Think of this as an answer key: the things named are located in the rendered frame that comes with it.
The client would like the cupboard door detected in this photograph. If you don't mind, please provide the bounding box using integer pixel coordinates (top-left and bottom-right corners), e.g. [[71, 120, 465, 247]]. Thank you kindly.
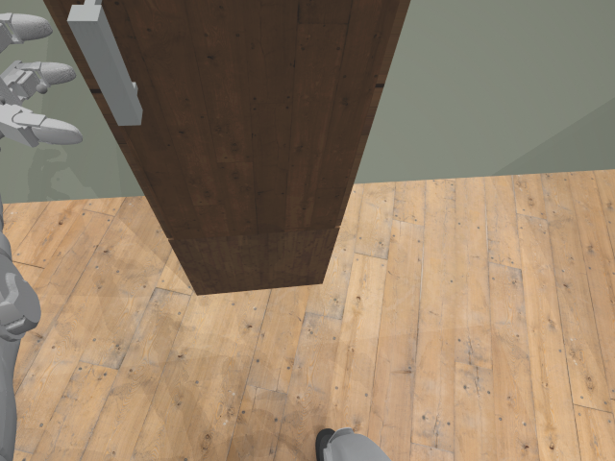
[[57, 0, 400, 240]]

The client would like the handle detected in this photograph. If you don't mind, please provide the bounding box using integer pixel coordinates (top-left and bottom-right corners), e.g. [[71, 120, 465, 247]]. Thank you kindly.
[[67, 0, 143, 126]]

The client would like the left robot upper arm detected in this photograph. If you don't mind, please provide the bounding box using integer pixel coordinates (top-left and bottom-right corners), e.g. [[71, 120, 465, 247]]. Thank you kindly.
[[0, 254, 41, 461]]

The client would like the left robot hand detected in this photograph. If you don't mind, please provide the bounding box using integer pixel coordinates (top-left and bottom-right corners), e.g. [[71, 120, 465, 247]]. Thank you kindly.
[[0, 12, 83, 148]]

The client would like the robot right shin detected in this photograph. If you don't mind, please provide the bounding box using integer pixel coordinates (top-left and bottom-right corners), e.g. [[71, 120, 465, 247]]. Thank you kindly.
[[329, 427, 354, 443]]

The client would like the right robot thigh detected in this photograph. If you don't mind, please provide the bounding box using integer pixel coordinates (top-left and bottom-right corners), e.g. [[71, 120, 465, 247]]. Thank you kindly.
[[323, 434, 391, 461]]

